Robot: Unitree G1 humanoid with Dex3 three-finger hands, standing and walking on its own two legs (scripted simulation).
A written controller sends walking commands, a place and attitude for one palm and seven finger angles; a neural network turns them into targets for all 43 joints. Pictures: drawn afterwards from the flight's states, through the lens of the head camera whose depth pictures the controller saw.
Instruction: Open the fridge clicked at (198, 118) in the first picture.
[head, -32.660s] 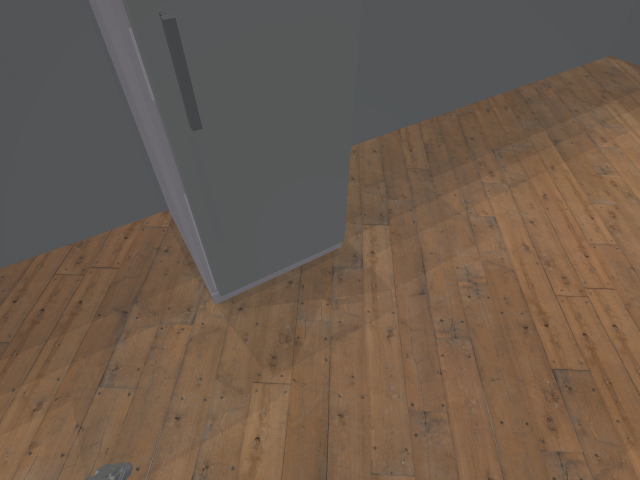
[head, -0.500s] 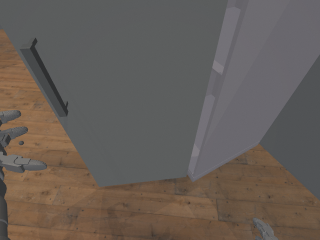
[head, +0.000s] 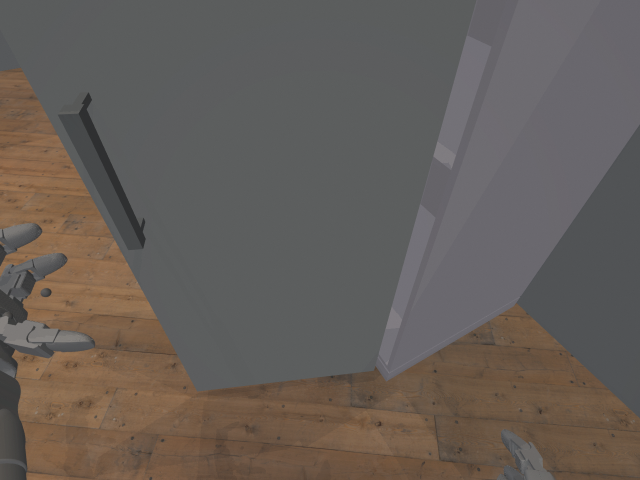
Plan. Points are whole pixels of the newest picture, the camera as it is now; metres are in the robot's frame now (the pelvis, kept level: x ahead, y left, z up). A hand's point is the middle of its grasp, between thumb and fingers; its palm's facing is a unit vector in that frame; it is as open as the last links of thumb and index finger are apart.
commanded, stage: draw the hand back to the body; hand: left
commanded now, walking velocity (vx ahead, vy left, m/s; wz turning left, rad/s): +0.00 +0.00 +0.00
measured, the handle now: (112, 178) +0.44 +0.34 +0.14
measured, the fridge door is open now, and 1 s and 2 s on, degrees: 68 68 68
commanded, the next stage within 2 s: step back with the hand held close in 1.40 s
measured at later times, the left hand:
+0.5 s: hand (28, 321) +0.22 +0.32 +0.14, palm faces +0.54 -0.79 -0.29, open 13.8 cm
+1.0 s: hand (60, 320) +0.21 +0.26 +0.17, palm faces +0.49 -0.78 -0.38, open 9.0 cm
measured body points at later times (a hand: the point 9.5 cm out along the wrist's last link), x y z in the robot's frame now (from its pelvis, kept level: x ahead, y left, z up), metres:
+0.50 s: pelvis -0.01 +0.00 +0.02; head -0.03 -0.01 +0.47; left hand +0.18 +0.36 +0.16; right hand +0.19 -0.21 -0.06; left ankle +0.01 +0.12 -0.72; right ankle -0.02 -0.13 -0.72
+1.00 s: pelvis +0.01 -0.02 +0.02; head -0.01 -0.04 +0.47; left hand +0.17 +0.30 +0.20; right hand +0.20 -0.24 -0.06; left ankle +0.01 +0.12 -0.72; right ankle -0.02 -0.13 -0.72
